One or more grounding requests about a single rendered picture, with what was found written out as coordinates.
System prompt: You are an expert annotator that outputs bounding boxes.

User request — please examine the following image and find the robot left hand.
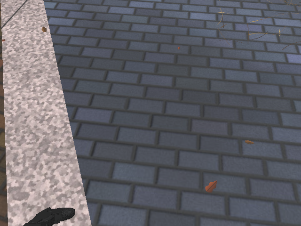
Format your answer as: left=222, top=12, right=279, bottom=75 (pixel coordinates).
left=24, top=207, right=75, bottom=226

